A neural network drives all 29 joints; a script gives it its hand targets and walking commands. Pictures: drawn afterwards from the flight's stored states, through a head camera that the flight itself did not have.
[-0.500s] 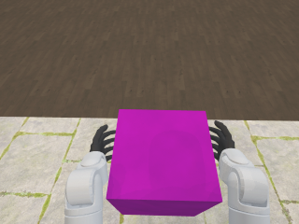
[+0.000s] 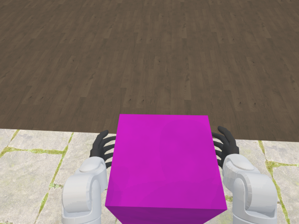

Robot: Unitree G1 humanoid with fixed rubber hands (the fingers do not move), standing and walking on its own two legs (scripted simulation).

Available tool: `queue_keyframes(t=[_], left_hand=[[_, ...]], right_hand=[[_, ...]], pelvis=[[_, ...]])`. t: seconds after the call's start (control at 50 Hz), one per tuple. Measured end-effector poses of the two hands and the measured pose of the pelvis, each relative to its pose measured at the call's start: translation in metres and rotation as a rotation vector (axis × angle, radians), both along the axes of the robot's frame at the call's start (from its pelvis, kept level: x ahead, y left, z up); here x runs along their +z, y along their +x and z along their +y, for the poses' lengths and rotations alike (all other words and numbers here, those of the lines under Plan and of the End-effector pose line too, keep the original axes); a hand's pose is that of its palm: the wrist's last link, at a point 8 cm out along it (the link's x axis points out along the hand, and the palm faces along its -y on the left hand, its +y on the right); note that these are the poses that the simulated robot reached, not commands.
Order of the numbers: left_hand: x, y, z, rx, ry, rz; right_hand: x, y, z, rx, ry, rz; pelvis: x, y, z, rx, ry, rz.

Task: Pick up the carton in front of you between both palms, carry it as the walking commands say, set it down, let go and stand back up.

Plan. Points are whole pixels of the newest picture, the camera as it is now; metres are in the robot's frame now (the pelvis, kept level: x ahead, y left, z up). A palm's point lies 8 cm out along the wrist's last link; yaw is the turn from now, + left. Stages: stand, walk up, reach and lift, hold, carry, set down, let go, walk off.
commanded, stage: carry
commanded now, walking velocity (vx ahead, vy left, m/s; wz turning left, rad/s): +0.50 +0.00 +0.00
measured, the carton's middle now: (161, 174) +0.24 +0.01 +0.01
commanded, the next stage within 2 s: none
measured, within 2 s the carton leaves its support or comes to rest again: neither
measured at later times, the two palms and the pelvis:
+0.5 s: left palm (122, 74) +0.59 +0.16 +0.06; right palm (207, 78) +0.56 -0.14 +0.07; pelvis +0.34 +0.04 +0.00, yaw -5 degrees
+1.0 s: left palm (144, 18) +0.93 +0.10 +0.12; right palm (210, 16) +0.94 -0.20 +0.12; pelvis +0.67 -0.05 +0.00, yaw -1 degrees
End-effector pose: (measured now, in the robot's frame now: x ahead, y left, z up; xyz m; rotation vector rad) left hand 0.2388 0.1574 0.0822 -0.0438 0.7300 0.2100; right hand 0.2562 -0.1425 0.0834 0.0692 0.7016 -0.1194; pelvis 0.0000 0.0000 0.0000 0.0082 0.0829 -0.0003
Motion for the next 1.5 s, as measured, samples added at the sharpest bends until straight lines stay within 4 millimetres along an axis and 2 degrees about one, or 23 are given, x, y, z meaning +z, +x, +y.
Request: queue_keyframes(t=[0.08, 0.18, 0.26, 0.36, 0.4, 0.46, 0.54, 0.64, 0.74, 0.86, 0.94, 1.02, 1.1, 1.16, 1.26, 1.32, 1.36, 1.42, 1.5], left_hand=[[0.014, 0.046, -0.002, 0.013, 0.004, -0.040], [0.023, 0.118, -0.007, -0.024, 0.004, -0.084], [0.012, 0.180, -0.006, -0.059, -0.004, -0.080], [-0.019, 0.266, 0.002, -0.095, -0.033, -0.051], [-0.026, 0.293, 0.003, -0.114, -0.031, 0.000], [-0.025, 0.329, 0.001, -0.143, -0.024, 0.050], [-0.017, 0.376, -0.001, -0.158, -0.029, 0.043], [-0.005, 0.434, -0.004, -0.131, -0.036, -0.012], [0.006, 0.502, -0.016, -0.095, -0.029, -0.086], [0.008, 0.604, -0.045, -0.072, 0.008, -0.156], [0.018, 0.655, -0.054, -0.037, 0.003, -0.114], [0.043, 0.709, -0.058, -0.009, -0.006, -0.152], [0.067, 0.775, -0.062, -0.010, -0.023, -0.209], [0.075, 0.830, -0.064, -0.042, -0.011, -0.213], [0.066, 0.926, -0.061, -0.085, -0.010, -0.176], [0.049, 0.988, -0.057, -0.111, -0.027, -0.158], [0.035, 1.027, -0.057, -0.135, -0.039, -0.129], [0.020, 1.073, -0.061, -0.149, -0.059, -0.056], [0.018, 1.128, -0.067, -0.138, -0.087, -0.041]], right_hand=[[0.013, 0.049, -0.002, 0.016, -0.003, -0.040], [0.019, 0.107, -0.007, -0.021, -0.004, -0.085], [0.010, 0.159, -0.006, -0.055, -0.013, -0.080], [-0.013, 0.234, 0.002, -0.090, -0.042, -0.051], [-0.020, 0.256, 0.003, -0.108, -0.042, 0.001], [-0.020, 0.284, 0.002, -0.136, -0.036, 0.052], [-0.009, 0.326, 0.000, -0.150, -0.043, 0.045], [0.005, 0.393, -0.004, -0.127, -0.047, -0.010], [0.012, 0.471, -0.016, -0.094, -0.037, -0.084], [0.004, 0.579, -0.046, -0.078, 0.003, -0.155], [0.014, 0.640, -0.054, -0.054, 0.014, -0.113], [0.039, 0.700, -0.058, -0.045, 0.034, -0.150], [0.062, 0.762, -0.063, -0.067, 0.050, -0.206], [0.071, 0.811, -0.065, -0.074, 0.027, -0.212], [0.067, 0.899, -0.061, -0.080, -0.009, -0.177], [0.057, 0.954, -0.057, -0.102, -0.031, -0.158], [0.047, 0.987, -0.056, -0.123, -0.046, -0.129], [0.032, 1.024, -0.059, -0.156, -0.043, -0.056], [0.027, 1.073, -0.065, -0.194, -0.013, -0.043]], pelvis=[[0.008, 0.047, -0.004, -0.007, 0.017, 0.005], [0.006, 0.115, 0.000, -0.018, 0.018, 0.001], [-0.005, 0.177, 0.008, -0.029, 0.010, -0.011], [-0.027, 0.258, 0.024, -0.066, 0.023, -0.036], [-0.021, 0.280, 0.029, -0.080, 0.013, -0.031], [-0.007, 0.314, 0.034, -0.094, -0.006, -0.020], [0.007, 0.362, 0.034, -0.090, -0.032, -0.009], [0.011, 0.429, 0.023, -0.078, -0.041, -0.006], [0.000, 0.503, 0.004, -0.066, -0.025, -0.018], [-0.027, 0.597, -0.028, -0.029, -0.030, -0.041], [-0.013, 0.637, -0.043, -0.012, -0.009, -0.028], [0.001, 0.679, -0.051, -0.018, 0.010, -0.015], [0.007, 0.726, -0.052, -0.033, 0.016, -0.005], [0.007, 0.764, -0.050, -0.045, 0.010, -0.002], [-0.005, 0.838, -0.039, -0.063, -0.008, -0.003], [-0.021, 0.886, -0.030, -0.075, -0.010, -0.014], [-0.025, 0.910, -0.025, -0.072, 0.002, -0.014], [-0.016, 0.939, -0.019, -0.069, -0.007, -0.005], [0.000, 0.980, -0.015, -0.073, -0.018, 0.013]])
